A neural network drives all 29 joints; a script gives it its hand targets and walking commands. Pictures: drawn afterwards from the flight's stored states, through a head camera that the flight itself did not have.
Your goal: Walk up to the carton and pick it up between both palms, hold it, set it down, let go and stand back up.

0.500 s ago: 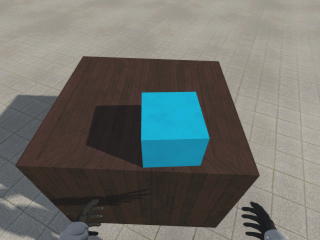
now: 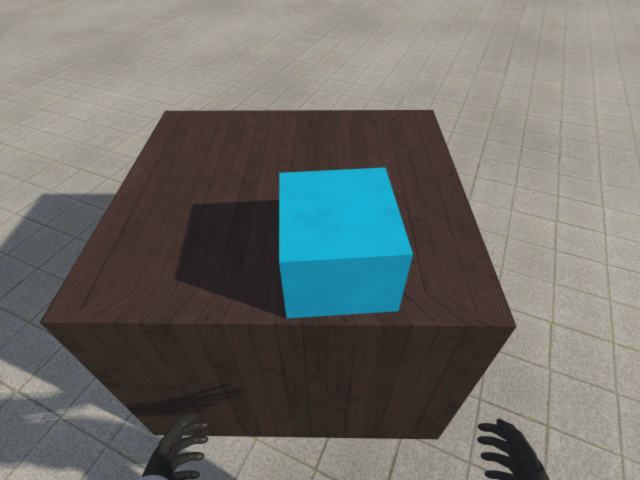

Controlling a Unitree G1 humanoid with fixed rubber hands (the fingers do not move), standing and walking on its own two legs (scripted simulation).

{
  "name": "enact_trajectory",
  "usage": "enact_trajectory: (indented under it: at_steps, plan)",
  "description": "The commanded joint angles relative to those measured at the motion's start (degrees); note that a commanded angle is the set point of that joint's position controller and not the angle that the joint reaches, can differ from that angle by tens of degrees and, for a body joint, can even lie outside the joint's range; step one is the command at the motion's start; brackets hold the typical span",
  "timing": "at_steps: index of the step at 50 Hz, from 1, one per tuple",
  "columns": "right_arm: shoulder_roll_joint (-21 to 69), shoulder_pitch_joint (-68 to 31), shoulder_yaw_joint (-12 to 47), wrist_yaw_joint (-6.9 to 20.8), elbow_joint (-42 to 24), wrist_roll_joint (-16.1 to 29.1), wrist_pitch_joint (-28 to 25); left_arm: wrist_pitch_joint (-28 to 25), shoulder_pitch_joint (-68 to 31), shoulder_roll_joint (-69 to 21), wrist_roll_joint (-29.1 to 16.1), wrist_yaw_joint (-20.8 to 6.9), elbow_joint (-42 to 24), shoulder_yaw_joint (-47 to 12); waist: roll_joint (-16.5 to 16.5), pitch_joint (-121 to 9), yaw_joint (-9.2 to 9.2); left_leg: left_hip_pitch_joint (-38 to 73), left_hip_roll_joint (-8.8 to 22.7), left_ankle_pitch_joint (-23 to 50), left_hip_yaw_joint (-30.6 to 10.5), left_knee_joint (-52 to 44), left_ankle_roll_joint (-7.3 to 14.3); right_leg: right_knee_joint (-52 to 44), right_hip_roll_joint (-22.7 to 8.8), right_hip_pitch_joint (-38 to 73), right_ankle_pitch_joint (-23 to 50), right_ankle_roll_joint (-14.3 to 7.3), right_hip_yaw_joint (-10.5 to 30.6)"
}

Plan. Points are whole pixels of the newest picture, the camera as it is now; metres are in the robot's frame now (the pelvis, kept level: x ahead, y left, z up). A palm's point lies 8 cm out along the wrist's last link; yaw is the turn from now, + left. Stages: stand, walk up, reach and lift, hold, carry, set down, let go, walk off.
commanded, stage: let go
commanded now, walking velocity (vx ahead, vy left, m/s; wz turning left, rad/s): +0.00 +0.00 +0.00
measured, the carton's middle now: (337, 240) +0.54 +0.00 -0.05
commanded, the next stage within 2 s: stand in 0.04 s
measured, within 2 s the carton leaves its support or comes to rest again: neither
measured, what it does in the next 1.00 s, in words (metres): shifts its weight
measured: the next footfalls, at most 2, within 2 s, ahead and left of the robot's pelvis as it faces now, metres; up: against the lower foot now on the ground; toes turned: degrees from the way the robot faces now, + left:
none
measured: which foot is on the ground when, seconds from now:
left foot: down 0.00-1.00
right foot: down 0.00-1.00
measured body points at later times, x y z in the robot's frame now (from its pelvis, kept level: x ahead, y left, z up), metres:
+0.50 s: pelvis +0.06 +0.03 +0.00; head +0.06 +0.05 +0.45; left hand +0.12 +0.27 -0.14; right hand +0.11 -0.21 -0.13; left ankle +0.00 +0.12 -0.74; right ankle +0.03 -0.11 -0.74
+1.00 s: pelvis +0.06 +0.06 +0.00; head +0.05 +0.07 +0.45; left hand +0.02 +0.29 -0.16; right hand +0.07 -0.18 -0.15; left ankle +0.00 +0.12 -0.74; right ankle +0.03 -0.11 -0.74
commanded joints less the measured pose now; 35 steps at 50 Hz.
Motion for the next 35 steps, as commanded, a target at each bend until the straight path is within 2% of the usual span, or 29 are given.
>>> enact_trajectory:
  at_steps: [1, 2, 3, 4, 5, 6, 7, 8, 9, 10, 11, 12, 13, 14, 15, 18, 20, 21, 22, 23, 24, 26, 27, 28, 29, 31, 32, 34, 35]
  plan:
    - [-3.62, -5.51, -1.24, 0.07, -8.87, 0.71, -0.09, -1.94, -4.38, 3.61, 2.05, -0.14, -3.65, 1.87, -0.06, -1.45, 0.81, -8.5, 0.29, -0.23, 0.96, -8.62, 1.18, -5.51, -1.04, 10.65, 0.66, -1.11, 0.79]
    - [-3.43, -5.45, -1.45, -0.01, -9.14, 0.53, -0.17, -2.11, -4.67, 3.6, 2.44, -0.01, -3.81, 2.22, 0.25, -1.4, 0.75, -7.68, -0.07, 0.61, 1.02, -8.56, 1.12, -5.73, -1.14, 9.74, 1.3, -1.12, 0.75]
    - [-6.53, 4.41, 2.66, -1.18, -5.54, 2.65, 6.53, -8.98, 4.5, 5.8, 6.42, -0.76, 2.03, 5.58, -0.61, -1.95, 0.77, -8.53, 3.05, -5.55, -2.73, -2.66, 0.88, -8.3, -6.49, 3.11, -6.21, 0.07, 4.3]
    - [-5.99, 7.77, 2.35, -1.56, -4.95, 2.23, 9.7, -11.55, 5.6, 8.81, 6.67, -1.31, 3.92, 6.58, -3.59, 1.84, -0.6, -11.63, 1.96, -14.78, -3.44, -1.77, 0.83, -12.56, -8.34, -2.07, -19.85, 0.37, 8.41]
    - [-6.2, 8.53, 2.1, -1.84, -5.38, 1.94, 11.75, -12.63, 5.11, 8.69, 6.16, -1.73, 4.41, 6.46, -4.32, 8.07, -1.38, -12.71, 1.49, -18.81, -3.65, -0.56, 0.34, -16.49, -9.27, -9.84, -29.1, 0.21, 10.61]
    - [-7.01, 8.45, 1.88, -1.72, -5.65, 1.95, 12.46, -13.3, 2.34, 8.15, 6.44, -2.17, 4.52, 6.26, -6.95, 7.15, -2.11, -8.16, 0.93, -14.38, -3.09, 2.23, -0.08, -17.77, -9.3, -12.31, -29.26, 0.04, 11.73]
    - [-6.62, 9.11, 2.1, -1.37, -5.93, 2.28, 12.49, -14.29, 1.37, 6.72, 6.57, -2.2, 4.11, 5.83, -4.49, 3.14, -2.74, -5.32, 1.05, -6.97, -2.28, 2.9, 0.1, -17.42, -9.3, -9.68, -23.17, 0.0, 10.74]
    - [-6.44, 9.19, 2.48, -1.7, -5.82, 2.31, 12.08, -15.19, 1.62, 4.99, 6.2, -2.1, 5.07, 5.58, 0.48, 1.44, -2.08, -5.39, 2.39, -2.4, -3.1, 0.82, 0.46, -13.83, -8.54, -6.09, -13.67, 0.04, 9.19]
    - [-6.25, 9.2, 2.98, -1.49, -5.62, 2.78, 11.18, -15.78, 0.91, 4.4, 5.95, -1.89, 5.68, 5.4, 0.69, -4.33, -2.17, -3.88, 3.24, 1.62, -3.77, 0.41, 0.94, -9.62, -6.82, -2.25, -4.93, 0.13, 6.25]
    - [-7.09, 8.44, 3.0, -1.6, -5.25, 2.94, 10.65, -16.29, 0.08, 2.35, 5.77, -1.97, 5.97, 5.13, 3.06, -7.61, -1.86, -3.29, 3.88, 4.34, -5.13, -0.19, 1.04, -5.99, -5.12, 1.03, 2.16, 0.27, 3.68]
    - [-7.22, 8.44, 3.29, -1.78, -4.77, 3.02, 10.37, -16.26, 0.99, 1.26, 5.6, -2.08, 6.96, 5.21, 4.4, -7.74, -1.04, -5.82, 4.1, 3.89, -6.21, -1.39, 1.02, -4.67, -4.71, 3.84, 3.38, 0.94, 2.31]
    - [-7.13, 8.22, 3.31, -1.81, -4.75, 2.99, 10.19, -16.32, 1.83, 2.07, 5.2, -2.15, 7.62, 5.37, 2.71, -9.99, -0.93, -6.65, 4.15, -1.09, -7.1, -2.44, 1.23, -4.57, -4.72, 4.47, 0.53, 0.6, 2.51]
    - [-8.04, 7.21, 3.28, -1.48, -5.5, 2.84, 10.07, -16.23, 3.16, 1.97, 4.85, -2.35, 8.65, 5.3, 4.33, -9.65, -0.22, -9.82, 4.39, -5.62, -7.96, -3.79, 1.34, -4.91, -4.42, 6.86, -1.24, 0.58, 2.23]
    - [-7.58, 6.53, 3.29, -1.54, -5.26, 2.91, 10.03, -16.44, 4.04, 2.0, 4.72, -2.5, 9.05, 5.41, 3.69, -7.96, 0.33, -11.32, 4.12, -5.75, -7.64, -3.48, 1.55, -5.64, -5.54, 6.88, -0.76, 0.11, 2.74]
    - [-8.23, 6.19, 3.4, -1.99, -4.94, 2.79, 9.91, -16.3, 5.12, 1.67, 4.5, -2.21, 10.67, 5.51, 2.21, -5.36, 0.68, -11.12, 4.21, -3.06, -8.0, -3.0, 1.58, -5.22, -5.78, 4.99, 1.23, 0.23, 2.41]
    - [-8.16, 11.3, 3.9, -2.6, -3.0, 2.84, 9.72, -17.13, 5.19, 2.07, 4.57, -1.37, 12.8, 5.53, 4.82, -7.28, -0.78, -3.24, 5.2, 17.92, -8.06, -0.51, 2.11, -2.53, -6.51, 4.73, 17.36, -0.19, 1.9]
    - [-7.97, 13.81, 3.85, -3.06, -1.37, 3.23, 9.48, -17.19, 8.37, 2.17, 3.83, -0.86, 15.45, 5.81, 4.28, -7.25, -0.68, -2.04, 5.56, 22.47, -8.48, 0.33, 2.45, -2.66, -6.55, 5.27, 18.59, -0.1, 1.36]
    - [-7.95, 14.97, 3.51, -3.15, -0.16, 3.24, 9.62, -16.87, 8.06, 2.94, 3.81, -0.61, 16.49, 5.89, 3.02, -7.49, -1.16, -1.13, 5.09, 21.2, -8.13, -0.16, 2.31, -3.04, -6.51, 4.97, 17.35, 0.14, 1.09]
    - [-8.82, 15.14, 3.51, -3.5, 0.27, 3.26, 9.71, -16.65, 8.86, 1.36, 3.89, -0.38, 16.95, 5.62, 4.78, -7.35, -0.53, 0.68, 5.55, 25.17, -8.43, -0.01, 2.7, -2.54, -6.63, 5.17, 18.0, 0.38, 0.75]
    - [-8.89, 15.79, 3.7, -3.61, 0.49, 3.19, 9.81, -16.32, 10.1, 1.66, 3.48, -0.13, 18.45, 5.84, 4.63, -5.39, -0.6, -1.09, 5.53, 27.64, -8.65, -0.73, 2.6, -2.22, -6.82, 5.71, 18.37, 0.56, 0.41]
    - [-7.62, 17.28, 3.92, -3.79, 1.18, 3.4, 9.87, -15.93, 9.79, 1.8, 3.6, 0.01, 19.17, 5.88, 3.51, -5.54, -1.12, -0.66, 5.5, 26.47, -9.04, -0.72, 2.53, -2.62, -6.48, 5.12, 15.69, 0.35, 0.23]
    - [-7.84, 17.06, 4.11, -4.09, 2.37, 3.22, 10.4, -15.36, 11.81, 0.72, 3.53, -0.03, 21.21, 5.46, 3.86, -1.98, -0.37, -2.74, 5.79, 23.93, -9.49, -2.0, 2.96, -3.26, -6.52, 4.62, 12.26, 1.41, -0.33]
    - [-7.61, 15.04, 4.1, -4.29, 2.03, 3.13, 10.78, -15.19, 10.58, 0.55, 3.55, -0.12, 21.93, 5.25, 1.75, 0.45, -0.22, -2.04, 5.33, 23.9, -8.36, -1.3, 2.8, -3.76, -6.81, 2.23, 14.27, 1.37, 0.02]
    - [-7.8, 15.72, 4.02, -4.6, 2.06, 3.39, 10.89, -15.12, 9.89, 0.23, 3.55, 0.23, 22.02, 5.2, 2.63, -0.71, -1.04, -1.77, 5.14, 26.19, -8.65, -1.55, 3.06, -3.66, -6.77, 3.84, 15.09, 1.02, 0.0]
    - [-7.86, 15.42, 4.2, -4.75, 2.57, 3.36, 10.9, -15.15, 11.13, 0.82, 3.32, 0.3, 22.99, 5.43, 2.32, 0.12, -0.25, -1.47, 5.19, 26.82, -8.32, -1.24, 2.88, -3.97, -6.93, 3.44, 14.78, 1.71, -0.63]
    - [-7.81, 16.28, 4.45, -5.05, 3.71, 3.39, 10.81, -15.19, 10.16, 1.14, 3.28, 0.54, 24.61, 5.46, -0.46, 0.23, -1.04, -2.8, 5.02, 27.91, -8.71, -1.84, 2.84, -3.27, -7.42, 5.79, 17.16, 1.78, -0.95]
    - [-8.71, 17.66, 4.31, -4.97, 4.48, 3.36, 10.6, -15.02, 11.02, 1.98, 3.43, 0.6, 24.91, 5.99, 2.39, -0.46, -0.92, -0.75, 5.43, 34.86, -8.68, -1.41, 2.86, -2.45, -7.29, 5.98, 17.73, 2.0, -1.01]
    - [-9.11, 18.19, 4.47, -5.27, 5.35, 3.7, 10.39, -14.75, 11.8, 0.5, 3.08, 0.85, 26.77, 5.42, 0.89, -4.17, -0.52, 4.21, 5.93, 40.56, -8.81, -0.52, 3.09, -1.62, -6.71, 5.53, 16.67, 2.16, -2.07]
    - [-9.07, 17.56, 4.49, -5.3, 5.91, 3.68, 10.46, -14.65, 11.63, -0.37, 3.01, 0.87, 27.1, 5.25, 2.94, -2.98, -0.67, 4.79, 6.55, 43.6, -9.26, -0.98, 3.25, -2.17, -6.82, 4.56, 13.92, 2.53, -2.17]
